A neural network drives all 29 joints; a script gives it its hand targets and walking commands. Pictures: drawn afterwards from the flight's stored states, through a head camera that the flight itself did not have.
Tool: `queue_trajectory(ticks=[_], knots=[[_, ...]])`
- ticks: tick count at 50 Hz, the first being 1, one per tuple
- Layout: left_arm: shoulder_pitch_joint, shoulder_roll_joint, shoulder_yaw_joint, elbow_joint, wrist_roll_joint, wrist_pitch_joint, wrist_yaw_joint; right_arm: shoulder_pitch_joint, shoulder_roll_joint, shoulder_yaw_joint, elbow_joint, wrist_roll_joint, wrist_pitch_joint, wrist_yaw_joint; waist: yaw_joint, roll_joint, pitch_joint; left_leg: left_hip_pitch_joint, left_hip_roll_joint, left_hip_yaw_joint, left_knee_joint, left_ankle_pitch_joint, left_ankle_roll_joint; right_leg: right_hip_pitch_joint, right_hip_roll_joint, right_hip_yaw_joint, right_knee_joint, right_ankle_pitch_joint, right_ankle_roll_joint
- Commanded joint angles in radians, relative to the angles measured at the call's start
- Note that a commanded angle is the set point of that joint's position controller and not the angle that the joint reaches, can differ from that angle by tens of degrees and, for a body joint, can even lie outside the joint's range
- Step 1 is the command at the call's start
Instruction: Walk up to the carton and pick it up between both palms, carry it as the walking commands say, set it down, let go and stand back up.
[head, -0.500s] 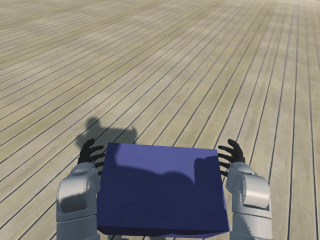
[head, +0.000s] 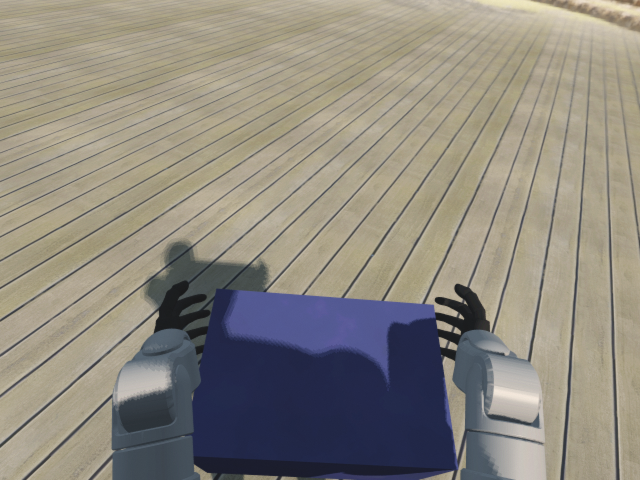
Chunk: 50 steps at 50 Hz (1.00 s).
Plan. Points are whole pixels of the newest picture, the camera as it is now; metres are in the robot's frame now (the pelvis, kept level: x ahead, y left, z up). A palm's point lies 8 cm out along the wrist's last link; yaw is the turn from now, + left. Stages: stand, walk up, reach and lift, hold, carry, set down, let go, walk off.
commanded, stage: carry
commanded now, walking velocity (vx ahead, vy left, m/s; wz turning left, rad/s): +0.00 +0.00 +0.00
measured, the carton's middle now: (317, 390) +0.26 +0.01 -0.01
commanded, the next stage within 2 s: none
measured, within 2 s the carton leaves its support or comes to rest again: neither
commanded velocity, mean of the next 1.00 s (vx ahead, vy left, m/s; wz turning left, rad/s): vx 0.00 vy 0.00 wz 0.00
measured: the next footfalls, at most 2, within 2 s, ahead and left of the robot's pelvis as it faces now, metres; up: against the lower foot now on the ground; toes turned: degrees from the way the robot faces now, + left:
right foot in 0.30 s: +0.01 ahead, -0.09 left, +0.01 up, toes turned -4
left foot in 0.44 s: +0.08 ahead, +0.11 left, +0.01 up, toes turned -3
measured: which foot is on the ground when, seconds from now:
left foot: down 0.00-0.32, up 0.34-0.42, down 0.44-0.96, up 0.98-1.00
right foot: down 0.00-0.14, up 0.16-0.28, down 0.30-1.00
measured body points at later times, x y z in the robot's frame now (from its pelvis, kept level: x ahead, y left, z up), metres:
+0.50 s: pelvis -0.09 +0.01 +0.00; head -0.13 +0.03 +0.45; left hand +0.19 +0.19 +0.04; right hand +0.17 -0.17 +0.06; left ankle +0.04 +0.11 -0.71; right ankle -0.03 -0.09 -0.71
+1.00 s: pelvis -0.17 +0.02 -0.01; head -0.21 +0.05 +0.44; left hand +0.11 +0.20 +0.03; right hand +0.10 -0.16 +0.04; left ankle +0.01 +0.11 -0.69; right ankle -0.03 -0.09 -0.70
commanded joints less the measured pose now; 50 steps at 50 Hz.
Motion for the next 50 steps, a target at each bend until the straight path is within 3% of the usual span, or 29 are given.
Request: queue_trajectory(ticks=[1, 2, 4, 6, 7, 8, 9, 10, 11, 12, 13, 14, 15, 16, 17, 18, 21, 23, 25, 29, 30, 33, 37, 38, 39, 45, 47, 49, 50], knots=[[-0.72, -0.91, -0.845, -0.119, -0.422, -0.009, -0.301, -0.588, 0.901, 0.711, -0.123, 0.329, 0.016, 0.265, -0.009, -0.061, -0.338, 0.052, -0.048, 0.086, 0.066, -0.289, 0.06, 0.041, -0.136, 0.192, -0.299, -0.417, -0.006], [-0.656, -0.895, -0.828, -0.087, -0.402, -0.005, -0.307, -0.521, 0.896, 0.689, -0.096, 0.311, 0.013, 0.268, -0.027, -0.141, -0.354, 0.217, -0.104, 0.145, 0.234, -0.213, 0.053, -0.107, -0.193, 0.222, -0.451, -0.49, 0.011], [-0.496, -0.753, -0.643, 0.234, -0.265, -0.063, -0.34, -0.345, 0.738, 0.497, 0.228, 0.163, -0.052, 0.292, -0.064, -0.186, -0.336, 0.37, -0.106, 0.173, 0.23, -0.205, 0.06, -0.238, -0.207, 0.163, -0.503, -0.512, 0.073], [-0.587, -0.826, -0.675, 0.174, -0.278, -0.146, -0.35, -0.473, 0.771, 0.525, 0.154, 0.213, -0.136, 0.321, -0.088, -0.02, -0.304, 0.371, -0.076, 0.096, 0.041, -0.255, 0.08, -0.24, -0.129, 0.067, -0.279, -0.426, 0.093], [-0.609, -0.986, -0.841, -0.134, -0.396, -0.148, -0.342, -0.553, 0.913, 0.708, -0.171, 0.355, -0.135, 0.324, -0.076, 0.195, -0.331, 0.209, 0.036, -0.07, -0.066, -0.391, 0.113, -0.157, -0.061, 0.007, 0.056, -0.361, 0.073], [-0.659, -1.027, -0.906, -0.269, -0.441, -0.137, -0.332, -0.604, 0.935, 0.774, -0.278, 0.407, -0.117, 0.323, -0.05, 0.384, -0.287, -0.16, 0.204, -0.272, -0.426, -0.609, 0.16, 0.044, 0.045, -0.072, 0.455, -0.205, 0.084], [-0.649, -0.988, -0.877, -0.232, -0.419, -0.123, -0.323, -0.593, 0.9, 0.765, -0.222, 0.396, -0.094, 0.315, -0.015, 0.44, -0.265, -0.44, 0.339, -0.375, -0.635, -0.768, 0.208, 0.242, 0.063, -0.025, 0.742, -0.103, 0.091], [-0.6, -0.894, -0.792, -0.074, -0.363, -0.125, -0.32, -0.583, 0.816, 0.712, -0.086, 0.346, -0.092, 0.314, 0.011, 0.42, -0.264, -0.519, 0.335, -0.308, -0.649, -0.727, 0.175, 0.32, 0.046, 0.03, 0.79, -0.123, 0.066], [-0.538, -0.916, -0.824, -0.121, -0.386, -0.12, -0.326, -0.5, 0.855, 0.76, -0.129, 0.354, -0.085, 0.316, 0.016, 0.308, -0.264, -0.489, 0.293, -0.229, -0.583, -0.594, 0.131, 0.355, 0.027, 0.058, 0.693, -0.144, 0.028], [-0.555, -0.958, -0.859, -0.17, -0.405, -0.114, -0.332, -0.544, 0.921, 0.816, -0.216, 0.39, -0.086, 0.316, 0.016, 0.248, -0.306, -0.307, 0.238, -0.155, -0.487, -0.478, 0.087, 0.333, 0.003, 0.063, 0.424, -0.161, 0.013], [-0.651, -0.945, -0.865, -0.187, -0.41, -0.112, -0.325, -0.678, 0.912, 0.825, -0.27, 0.402, -0.089, 0.308, 0.016, 0.188, -0.332, -0.132, 0.206, -0.151, -0.399, -0.447, 0.075, 0.294, 0.008, 0.059, 0.139, -0.179, 0.009], [-0.569, -0.955, -0.878, -0.182, -0.407, -0.087, -0.327, -0.602, 0.911, 0.822, -0.287, 0.388, -0.072, 0.3, 0.012, 0.162, -0.333, -0.036, 0.161, -0.131, -0.327, -0.42, 0.084, 0.297, 0.046, 0.023, -0.065, -0.202, 0.015], [-0.691, -0.927, -0.874, -0.164, -0.416, -0.079, -0.319, -0.651, 0.897, 0.796, -0.228, 0.378, -0.067, 0.289, -0.002, 0.129, -0.346, 0.057, 0.113, -0.115, -0.229, -0.337, 0.081, 0.29, 0.044, 0.056, -0.214, -0.298, 0.007], [-0.474, -0.922, -0.861, -0.14, -0.394, -0.057, -0.328, -0.354, 0.918, 0.77, -0.178, 0.337, -0.038, 0.292, -0.007, -0.044, -0.334, -0.009, 0.025, -0.041, -0.091, -0.249, 0.039, 0.277, -0.123, 0.297, -0.315, -0.473, -0.048], [-0.69, -0.886, -0.823, -0.017, -0.377, -0.091, -0.333, -0.581, 0.827, 0.715, -0.112, 0.298, -0.068, 0.293, -0.012, -0.146, -0.306, -0.029, -0.025, 0.036, 0.126, -0.17, 0.014, 0.1, -0.292, 0.493, -0.426, -0.602, -0.121], [-0.437, -0.876, -0.773, 0.075, -0.322, -0.099, -0.351, -0.345, 0.814, 0.662, -0.014, 0.24, -0.075, 0.306, -0.022, -0.119, -0.264, 0.011, -0.009, 0.052, 0.253, -0.11, 0.011, -0.028, -0.346, 0.515, -0.469, -0.581, -0.141], [-0.604, -0.859, -0.73, 0.094, -0.271, -0.205, -0.372, -0.488, 0.815, 0.638, 0.073, 0.22, -0.169, 0.341, -0.034, -0.048, -0.255, 0.127, 0.01, 0.066, -0.003, -0.06, 0.049, -0.002, -0.243, 0.269, -0.365, -0.311, -0.083], [-0.624, -0.92, -0.79, -0.017, -0.311, -0.231, -0.37, -0.555, 0.878, 0.73, -0.06, 0.288, -0.194, 0.349, -0.035, 0.014, -0.286, 0.235, 0.021, 0.016, -0.221, 0.017, 0.058, 0.043, -0.165, 0.195, -0.285, -0.189, -0.04], [-0.527, -0.871, -0.77, 0.053, -0.263, -0.227, -0.363, -0.469, 0.837, 0.7, 0.004, 0.269, -0.194, 0.359, -0.03, 0.133, -0.315, 0.18, 0.112, -0.125, -0.347, -0.189, 0.085, 0.077, -0.097, 0.124, -0.202, -0.257, -0.012], [-0.665, -0.873, -0.815, 0.003, -0.296, -0.226, -0.344, -0.613, 0.844, 0.756, -0.035, 0.329, -0.197, 0.36, -0.027, 0.143, -0.303, 0.116, 0.121, -0.124, -0.397, -0.297, 0.063, 0.115, -0.062, 0.118, -0.176, -0.261, -0.024], [-0.486, -0.876, -0.785, 0.069, -0.259, -0.218, -0.351, -0.47, 0.837, 0.732, 0.0, 0.299, -0.191, 0.37, -0.024, 0.134, -0.313, 0.112, 0.109, -0.104, -0.389, -0.283, 0.063, 0.124, -0.059, 0.116, -0.181, -0.263, -0.027], [-0.518, -0.806, -0.74, 0.153, -0.219, -0.253, -0.361, -0.411, 0.795, 0.651, 0.164, 0.233, -0.215, 0.383, -0.024, 0.125, -0.295, 0.093, 0.106, -0.088, -0.383, -0.273, 0.055, 0.128, -0.059, 0.109, -0.179, -0.263, -0.028], [-0.591, -0.848, -0.771, 0.166, -0.242, -0.283, -0.374, -0.526, 0.792, 0.671, 0.122, 0.246, -0.252, 0.388, -0.025, 0.12, -0.277, 0.094, 0.079, -0.05, -0.348, -0.261, 0.053, 0.084, -0.075, 0.126, -0.208, -0.308, -0.033], [-0.499, -0.846, -0.764, 0.171, -0.231, -0.286, -0.383, -0.42, 0.8, 0.649, 0.152, 0.225, -0.252, 0.395, -0.023, 0.133, -0.287, 0.093, 0.074, -0.042, -0.342, -0.279, 0.053, 0.086, -0.062, 0.106, -0.177, -0.323, -0.034], [-0.629, -0.842, -0.777, 0.161, -0.244, -0.307, -0.383, -0.541, 0.796, 0.653, 0.151, 0.238, -0.273, 0.396, -0.022, 0.148, -0.298, 0.088, 0.09, -0.057, -0.356, -0.319, 0.051, 0.101, -0.05, 0.101, -0.153, -0.325, -0.035], [-0.533, -0.896, -0.835, 0.1, -0.293, -0.294, -0.398, -0.449, 0.821, 0.688, 0.068, 0.262, -0.266, 0.388, -0.016, 0.199, -0.336, -0.013, 0.093, -0.013, -0.318, -0.344, 0.045, 0.152, -0.005, 0.051, 0.022, -0.265, -0.039], [-0.517, -0.875, -0.806, 0.152, -0.273, -0.299, -0.401, -0.439, 0.797, 0.657, 0.117, 0.236, -0.266, 0.391, -0.004, 0.082, -0.351, -0.028, 0.048, 0.044, -0.146, -0.33, 0.048, 0.118, -0.069, 0.132, -0.055, -0.352, -0.062], [-0.524, -0.857, -0.784, 0.201, -0.258, -0.308, -0.411, -0.47, 0.787, 0.626, 0.125, 0.216, -0.284, 0.394, -0.015, -0.139, -0.336, 0.176, -0.073, 0.16, 0.298, -0.204, 0.027, -0.167, -0.228, 0.269, -0.377, -0.517, -0.094], [-0.519, -0.841, -0.755, 0.239, -0.244, -0.312, -0.418, -0.48, 0.787, 0.615, 0.152, 0.204, -0.294, 0.398, -0.034, -0.196, -0.3, 0.284, -0.07, 0.159, 0.475, -0.167, 0.015, -0.341, -0.317, 0.322, -0.503, -0.612, -0.084]])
